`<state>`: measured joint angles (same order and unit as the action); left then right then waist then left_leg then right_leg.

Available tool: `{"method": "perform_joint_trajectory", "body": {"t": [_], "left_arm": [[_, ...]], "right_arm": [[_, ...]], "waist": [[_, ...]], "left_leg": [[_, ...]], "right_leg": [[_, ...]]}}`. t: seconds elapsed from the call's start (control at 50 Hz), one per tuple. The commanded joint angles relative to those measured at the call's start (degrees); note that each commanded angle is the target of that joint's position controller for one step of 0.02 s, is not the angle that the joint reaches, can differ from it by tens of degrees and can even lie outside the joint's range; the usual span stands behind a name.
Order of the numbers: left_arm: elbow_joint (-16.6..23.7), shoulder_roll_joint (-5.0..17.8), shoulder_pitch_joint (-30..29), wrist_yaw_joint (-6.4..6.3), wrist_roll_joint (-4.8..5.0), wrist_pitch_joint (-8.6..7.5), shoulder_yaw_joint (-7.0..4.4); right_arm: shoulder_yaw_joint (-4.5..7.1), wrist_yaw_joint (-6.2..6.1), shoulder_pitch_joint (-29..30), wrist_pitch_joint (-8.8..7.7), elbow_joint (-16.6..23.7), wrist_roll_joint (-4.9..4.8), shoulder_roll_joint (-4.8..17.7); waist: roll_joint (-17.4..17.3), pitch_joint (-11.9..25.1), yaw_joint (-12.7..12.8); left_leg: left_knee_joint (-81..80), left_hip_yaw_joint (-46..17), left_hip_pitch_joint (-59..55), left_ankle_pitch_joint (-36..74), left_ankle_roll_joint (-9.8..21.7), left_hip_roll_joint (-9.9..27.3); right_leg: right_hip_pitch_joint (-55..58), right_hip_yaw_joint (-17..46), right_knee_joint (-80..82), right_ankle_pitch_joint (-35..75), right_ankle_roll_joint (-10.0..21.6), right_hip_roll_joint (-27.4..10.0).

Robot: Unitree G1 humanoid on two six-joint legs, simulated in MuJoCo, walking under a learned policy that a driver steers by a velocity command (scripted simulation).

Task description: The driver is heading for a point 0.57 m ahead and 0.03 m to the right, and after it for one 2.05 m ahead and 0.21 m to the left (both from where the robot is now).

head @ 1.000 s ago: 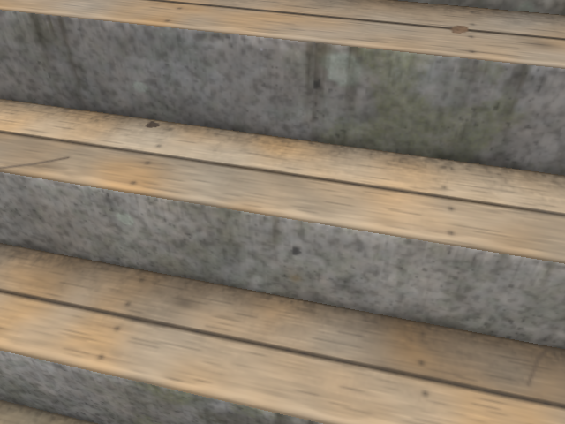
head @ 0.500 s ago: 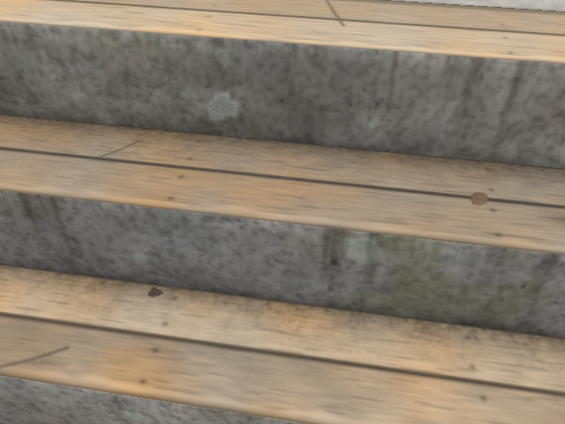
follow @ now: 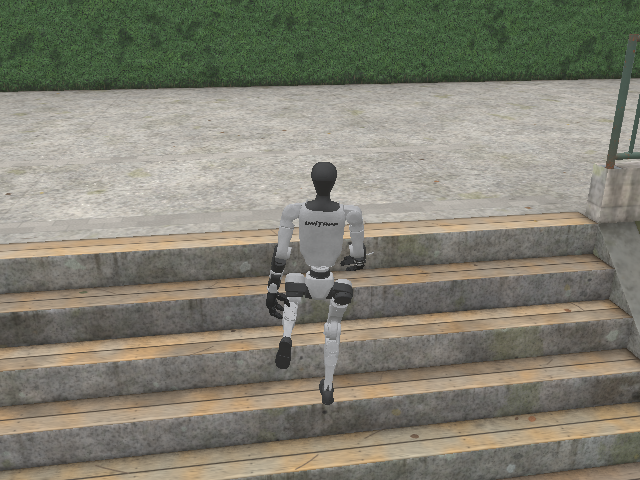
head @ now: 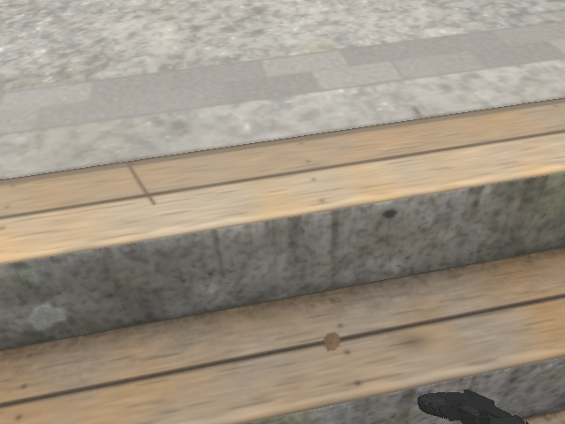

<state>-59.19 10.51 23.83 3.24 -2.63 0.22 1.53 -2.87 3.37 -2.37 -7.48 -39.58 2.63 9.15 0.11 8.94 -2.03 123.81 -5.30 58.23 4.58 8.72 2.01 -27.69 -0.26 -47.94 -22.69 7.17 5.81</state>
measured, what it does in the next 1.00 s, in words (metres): climbs: left foot 0.21 m higher, then right foot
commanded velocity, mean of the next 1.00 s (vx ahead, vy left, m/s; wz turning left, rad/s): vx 0.47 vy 0.00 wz -0.24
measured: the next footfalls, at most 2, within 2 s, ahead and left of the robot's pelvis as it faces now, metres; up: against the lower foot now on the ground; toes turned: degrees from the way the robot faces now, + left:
left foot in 0.30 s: +0.30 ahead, +0.11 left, +0.21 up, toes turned -9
right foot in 0.84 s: +0.38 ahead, -0.28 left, +0.20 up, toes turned -21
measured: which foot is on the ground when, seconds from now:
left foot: up 0.00-0.28, down 0.30-0.84, up 0.86-1.00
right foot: down 0.00-0.32, up 0.34-0.82, down 0.84-1.00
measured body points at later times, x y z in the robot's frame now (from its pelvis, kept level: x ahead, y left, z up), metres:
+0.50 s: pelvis +0.22 +0.01 +0.19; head +0.19 +0.01 +0.64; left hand +0.49 +0.17 +0.13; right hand +0.16 -0.24 +0.04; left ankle +0.26 +0.12 -0.50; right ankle +0.16 -0.12 -0.26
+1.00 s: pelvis +0.39 -0.14 +0.24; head +0.42 -0.17 +0.69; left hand +0.51 +0.10 +0.11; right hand +0.47 -0.40 +0.11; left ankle +0.39 -0.01 -0.10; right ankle +0.34 -0.26 -0.50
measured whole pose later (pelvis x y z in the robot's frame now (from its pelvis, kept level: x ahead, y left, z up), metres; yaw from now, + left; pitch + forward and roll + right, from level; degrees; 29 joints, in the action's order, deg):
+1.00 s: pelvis +0.39 -0.14 +0.24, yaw -12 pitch +4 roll +0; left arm -51.4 12.7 15.1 -0.7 -2.4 0.3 -1.6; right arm 1.5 0.7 -9.8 -2.4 -45.2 -2.0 13.1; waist -2.7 1.5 -0.8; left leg 138.5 -1.9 61.6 -31.0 1.3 -2.1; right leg -15.2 -7.8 -27.4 -16.0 -1.8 -5.4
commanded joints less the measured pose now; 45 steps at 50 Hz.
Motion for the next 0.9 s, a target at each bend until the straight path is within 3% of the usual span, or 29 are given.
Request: {"method": "perform_joint_trajectory", "body": {"t": [0.02,0.06,0.1,0.14,0.18,0.2,0.22,0.26,0.3,0.32,0.34,0.36,0.38,0.4,0.42,0.44,0.5,0.6,0.62,0.66,0.72,0.76,0.78,0.8,0.82,0.84,0.86,0.88,0.9], "left_arm": [[4.7,-1.6,-10.4,0.06,-0.75,-1.92,0.75],[1.3,-1.0,-3.0,-0.07,-1.28,-2.06,0.88],[0.4,-0.3,0.2,-0.27,-0.30,-1.96,0.53],[-0.4,-1.5,5.7,-1.18,1.16,-1.61,0.56],[0.7,0.0,7.9,-3.99,1.26,-0.84,-0.48],[-0.3,0.2,8.5,-5.33,0.69,-0.39,-0.70],[0.8,1.6,4.2,-6.33,1.65,0.38,-1.19],[1.3,6.4,3.1,-6.16,1.20,-0.75,-2.42],[3.6,10.4,-3.9,-5.67,1.06,-3.40,-3.62],[6.6,8.7,-9.3,-4.75,-0.52,-5.36,-3.36],[9.2,-0.6,-11.9,-2.10,0.20,-6.14,-2.05],[11.0,-2.1,-13.8,-0.15,0.91,-7.16,-2.61],[16.7,-2.4,-19.3,1.17,1.95,-6.45,-2.26],[20.0,-3.5,-19.2,1.29,1.99,-5.42,-1.28],[20.2,-4.0,-15.2,1.18,2.07,-4.70,-0.63],[19.3,-5.3,-11.8,1.00,2.32,-3.76,0.35],[20.5,-8.3,-12.3,1.02,4.26,-3.98,2.67],[25.0,-3.4,-21.1,-2.62,3.36,-3.44,2.95],[23.6,-2.7,-20.5,-2.77,3.68,-2.97,2.56],[25.0,-1.6,-26.2,-2.58,3.46,-2.45,2.07],[26.1,-3.0,-34.7,-1.14,3.58,-2.84,2.74],[26.3,-1.7,-33.9,-0.72,4.02,-3.12,1.81],[25.9,2.1,-29.6,-0.33,3.48,-4.26,-0.18],[23.0,6.0,-19.6,-0.44,3.29,-4.82,-2.11],[19.9,8.1,-12.1,-1.43,3.35,-4.53,-3.55],[15.5,11.7,-2.8,-2.47,2.71,-3.96,-5.03],[12.4,16.3,3.5,-4.15,1.04,-1.88,-5.96],[13.2,14.5,11.7,-4.61,-2.51,-0.84,-5.58],[12.9,12.4,9.5,-3.27,-3.99,-0.61,-5.35]], "right_arm": [[-3.48,-0.77,-1.3,0.02,2.5,-0.33,-4.4],[-4.67,-1.27,0.8,0.22,2.6,-0.45,-8.1],[-5.29,-1.58,6.2,-0.20,5.1,-1.08,-8.6],[-6.53,-2.17,20.1,-0.76,10.2,-1.04,-9.6],[-7.72,-3.14,27.9,-1.09,13.7,-0.52,-10.8],[-7.56,-3.48,25.3,-0.64,13.2,-0.57,-11.7],[-6.42,-3.41,21.1,-0.67,12.4,-0.51,-9.6],[-1.28,-3.60,9.2,-0.21,8.1,-0.86,-0.9],[3.14,-2.43,-7.3,0.74,3.1,-1.54,8.6],[4.94,-2.24,-18.9,1.32,-1.1,0.44,13.4],[5.59,-3.28,-22.6,3.90,-4.1,1.18,14.9],[5.03,-5.86,-18.0,4.80,-5.8,1.71,8.9],[2.91,-6.12,-14.5,5.79,-8.5,-0.62,0.6],[1.67,-5.98,-10.9,5.94,-11.4,-0.81,-5.1],[0.99,-5.68,-9.2,5.55,-14.0,-0.65,-8.4],[0.15,-4.98,-8.6,5.25,-16.1,0.26,-10.7],[1.08,-2.63,-10.7,4.19,-18.5,0.43,-5.7],[2.73,-3.44,-15.1,2.23,-13.8,-0.66,4.3],[3.02,-3.51,-16.7,2.21,-13.8,0.02,5.0],[4.00,-3.91,-18.8,2.58,-13.1,-0.72,6.8],[4.21,-5.91,-23.5,4.71,-13.9,-1.70,6.0],[5.93,-6.24,-27.6,6.40,-15.5,-1.88,11.4],[5.71,-5.95,-26.9,7.37,-15.7,-1.62,11.2],[5.85,-6.04,-23.2,7.68,-14.1,-1.88,11.7],[6.13,-6.00,-20.2,6.82,-12.2,-2.84,12.1],[5.22,-5.21,-12.6,5.03,-8.3,-1.09,8.0],[3.37,-2.95,-15.5,1.48,-7.5,1.13,-3.4],[4.18,-2.29,-18.3,-1.15,-10.4,-2.39,-1.5],[4.66,-1.99,-15.9,-0.78,-9.7,-4.93,-0.3]], "waist": [[1.5,-8.0,-5.0],[5.4,-6.6,-2.1],[5.8,-8.8,0.3],[6.0,-11.7,5.3],[7.7,-8.6,7.2],[8.4,-3.8,5.3],[8.9,-0.1,1.6],[13.3,11.3,-4.7],[15.5,14.7,-12.5],[3.1,19.9,-15.3],[-23.2,19.4,-11.8],[-22.4,16.4,-9.5],[-11.5,1.3,-5.0],[-6.0,-7.5,0.3],[1.2,-11.8,5.1],[1.8,-12.0,7.4],[1.6,-13.8,8.7],[-1.4,-8.6,5.0],[-2.8,-5.3,4.2],[-3.3,-4.4,1.2],[-7.0,-8.2,-3.1],[-11.9,-8.0,-3.0],[-9.3,-6.1,0.3],[-10.0,-1.5,4.5],[-14.0,1.2,7.3],[-10.4,2.7,10.3],[13.0,10.0,6.8],[14.3,21.6,12.7],[10.7,20.2,11.6]], "left_leg": [[0.8,4.8,14.8,4.8,-1.4,1.2],[16.1,6.4,25.8,1.7,-2.6,0.3],[13.4,6.8,32.2,-1.7,-3.7,0.8],[-0.3,11.5,30.4,-5.3,-6.0,0.1],[-12.2,16.2,22.6,-7.8,-7.6,-0.3],[-14.3,15.7,15.3,-8.2,-7.2,0.2],[-24.7,14.0,5.7,-14.8,-5.6,0.1],[-39.1,18.9,-26.3,-29.7,-3.3,-6.1],[-58.3,4.5,-37.6,-44.5,-2.2,-4.4],[-65.8,-12.2,-52.9,-38.4,1.8,4.4],[-95.2,-44.7,-64.2,-34.4,11.6,16.2],[-102.7,-64.0,-61.5,-38.8,15.8,21.9],[-99.4,-49.3,-46.6,-48.0,11.8,18.0],[-96.0,-35.3,-34.9,-48.7,7.6,16.3],[-93.9,-23.8,-26.8,-44.8,3.4,14.4],[-93.9,-18.4,-23.4,-40.3,0.8,13.1],[-100.4,-3.5,-25.8,-26.9,0.0,11.3],[-107.1,5.5,-29.3,-22.9,1.8,11.1],[-107.9,6.1,-33.6,-21.1,1.6,11.6],[-111.4,6.1,-40.2,-15.7,0.9,13.1],[-116.5,5.9,-45.4,-8.1,1.4,14.0],[-116.4,3.7,-55.4,7.3,3.0,14.3],[-105.8,6.0,-63.9,29.9,1.8,9.6],[-95.9,4.8,-65.6,38.4,-0.2,9.8],[-86.2,4.6,-61.5,29.0,-2.2,8.2],[-68.3,4.5,-40.6,8.7,-4.3,4.5],[-41.2,4.6,-6.4,-36.7,-7.7,-3.9],[-12.5,-6.4,2.9,-37.9,-8.4,-6.2],[7.4,-6.2,8.9,-36.5,-8.9,-4.8]], "right_leg": [[-2.2,15.1,21.7,7.4,-3.9,-8.1],[3.6,20.5,23.2,7.0,-1.9,-10.3],[6.4,22.6,25.9,5.3,-2.4,-10.5],[2.2,25.3,32.5,5.2,-0.4,-10.0],[2.5,26.6,41.8,15.2,3.5,-12.9],[6.2,25.9,43.3,20.0,5.3,-14.8],[11.2,18.8,40.5,39.8,4.0,-14.4],[13.6,12.6,33.2,96.5,4.7,-14.3],[24.8,14.9,14.5,115.6,9.2,-15.8],[15.3,14.3,-1.3,112.6,11.4,-13.3],[-8.6,12.9,-25.9,44.3,6.2,-1.2],[-22.2,21.1,-62.0,17.9,0.0,5.1],[-30.0,18.9,-70.7,14.7,-0.4,1.9],[-33.2,16.7,-72.5,15.5,0.6,0.3],[-31.8,15.3,-70.9,18.1,2.1,-1.3],[-30.8,15.9,-75.2,19.8,2.6,-1.1],[-40.5,12.8,-74.9,20.7,2.5,-3.8],[-36.5,6.0,-52.8,29.0,-4.7,-9.7],[-34.7,1.5,-52.0,28.7,-5.1,-11.3],[-29.9,-2.1,-40.1,27.7,-4.7,-14.3],[-19.4,-6.3,-16.5,23.8,-4.9,-14.0],[-12.2,-10.5,-1.9,4.3,-5.7,-7.6],[-8.8,-11.7,6.4,-0.1,-4.8,-4.3],[3.2,-4.9,24.4,20.2,-3.8,-6.0],[14.2,-1.4,35.2,28.2,-4.3,-8.4],[33.0,5.6,31.7,54.4,-5.1,-15.9],[61.3,11.5,9.2,117.4,-3.6,-27.9],[62.9,18.4,12.5,117.9,6.4,-37.6],[56.8,22.6,18.0,85.7,11.9,-38.9]]}}
Velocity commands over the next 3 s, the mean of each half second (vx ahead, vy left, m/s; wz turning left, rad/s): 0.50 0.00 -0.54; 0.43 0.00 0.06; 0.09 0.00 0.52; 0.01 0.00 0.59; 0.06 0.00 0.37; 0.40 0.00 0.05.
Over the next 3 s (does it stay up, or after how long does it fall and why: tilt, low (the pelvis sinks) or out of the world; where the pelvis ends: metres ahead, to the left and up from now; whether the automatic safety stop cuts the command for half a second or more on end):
stays up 0.65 -0.45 0.46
